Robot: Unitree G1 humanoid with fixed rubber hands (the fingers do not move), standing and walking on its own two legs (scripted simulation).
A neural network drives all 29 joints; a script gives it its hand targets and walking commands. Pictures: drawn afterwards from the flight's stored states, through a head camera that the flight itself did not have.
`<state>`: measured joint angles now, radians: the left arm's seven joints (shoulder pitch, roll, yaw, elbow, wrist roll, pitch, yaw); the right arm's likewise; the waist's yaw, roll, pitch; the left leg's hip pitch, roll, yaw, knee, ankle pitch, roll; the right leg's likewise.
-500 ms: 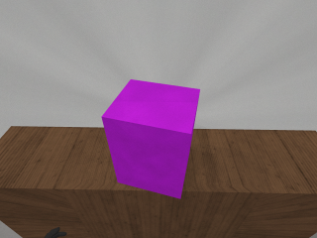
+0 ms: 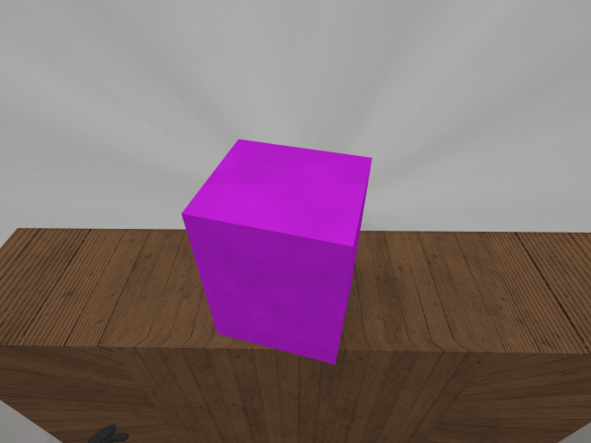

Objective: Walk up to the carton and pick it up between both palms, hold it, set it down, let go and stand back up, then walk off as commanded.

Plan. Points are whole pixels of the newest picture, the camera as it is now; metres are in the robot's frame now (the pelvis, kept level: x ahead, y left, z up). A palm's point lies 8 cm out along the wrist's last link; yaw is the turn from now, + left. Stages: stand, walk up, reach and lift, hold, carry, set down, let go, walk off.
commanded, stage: stand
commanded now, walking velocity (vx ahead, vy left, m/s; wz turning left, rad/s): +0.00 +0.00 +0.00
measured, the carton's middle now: (287, 253) +0.43 +0.00 +0.02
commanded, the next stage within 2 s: walk off in 0.28 s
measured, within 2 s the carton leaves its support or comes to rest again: neither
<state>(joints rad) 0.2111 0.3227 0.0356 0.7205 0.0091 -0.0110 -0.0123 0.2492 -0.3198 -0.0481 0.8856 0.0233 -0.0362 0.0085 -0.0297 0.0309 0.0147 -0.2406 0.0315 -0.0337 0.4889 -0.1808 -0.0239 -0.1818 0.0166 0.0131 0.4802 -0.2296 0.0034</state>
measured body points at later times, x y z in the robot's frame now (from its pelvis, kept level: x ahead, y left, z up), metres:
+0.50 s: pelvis +0.00 +0.00 +0.00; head +0.00 -0.01 +0.45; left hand +0.15 +0.28 -0.09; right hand +0.09 -0.29 -0.12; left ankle +0.06 +0.14 -0.74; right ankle +0.02 -0.12 -0.74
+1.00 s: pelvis -0.04 +0.04 -0.01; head -0.01 +0.06 +0.43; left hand +0.07 +0.35 -0.13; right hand +0.06 -0.28 -0.10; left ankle +0.01 +0.12 -0.74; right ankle -0.09 -0.13 -0.65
